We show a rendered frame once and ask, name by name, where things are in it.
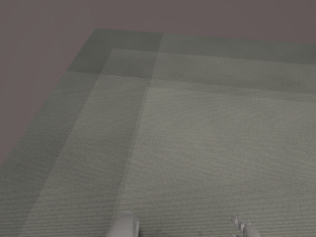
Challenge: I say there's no robot left shin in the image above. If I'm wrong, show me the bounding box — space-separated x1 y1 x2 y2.
123 211 133 216

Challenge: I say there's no robot right hand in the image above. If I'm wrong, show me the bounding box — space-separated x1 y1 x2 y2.
230 215 261 237

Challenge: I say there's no left robot thigh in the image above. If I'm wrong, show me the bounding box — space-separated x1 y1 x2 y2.
106 214 139 237

